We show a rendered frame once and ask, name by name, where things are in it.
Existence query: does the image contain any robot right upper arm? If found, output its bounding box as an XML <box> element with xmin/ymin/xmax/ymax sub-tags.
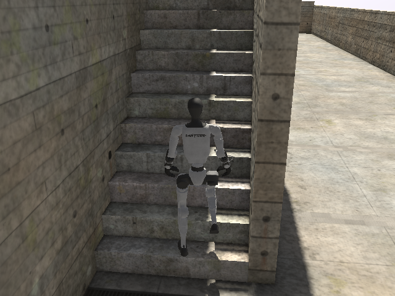
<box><xmin>209</xmin><ymin>124</ymin><xmax>226</xmax><ymax>158</ymax></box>

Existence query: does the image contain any robot right hand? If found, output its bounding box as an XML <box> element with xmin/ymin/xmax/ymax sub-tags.
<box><xmin>217</xmin><ymin>165</ymin><xmax>231</xmax><ymax>177</ymax></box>

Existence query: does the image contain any robot left hand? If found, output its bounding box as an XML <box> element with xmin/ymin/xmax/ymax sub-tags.
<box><xmin>165</xmin><ymin>166</ymin><xmax>179</xmax><ymax>177</ymax></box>

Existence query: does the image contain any robot left upper arm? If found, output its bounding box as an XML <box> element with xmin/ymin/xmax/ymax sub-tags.
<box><xmin>167</xmin><ymin>125</ymin><xmax>183</xmax><ymax>158</ymax></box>

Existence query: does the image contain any left robot forearm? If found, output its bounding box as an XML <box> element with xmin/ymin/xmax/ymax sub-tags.
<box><xmin>164</xmin><ymin>149</ymin><xmax>174</xmax><ymax>169</ymax></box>

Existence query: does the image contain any robot left thigh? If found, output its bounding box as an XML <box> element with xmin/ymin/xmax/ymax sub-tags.
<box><xmin>177</xmin><ymin>173</ymin><xmax>189</xmax><ymax>218</ymax></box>

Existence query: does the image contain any right robot foot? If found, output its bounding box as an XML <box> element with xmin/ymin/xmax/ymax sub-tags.
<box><xmin>210</xmin><ymin>223</ymin><xmax>219</xmax><ymax>234</ymax></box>

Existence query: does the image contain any right robot forearm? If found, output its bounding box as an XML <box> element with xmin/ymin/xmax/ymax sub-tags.
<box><xmin>219</xmin><ymin>148</ymin><xmax>230</xmax><ymax>168</ymax></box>

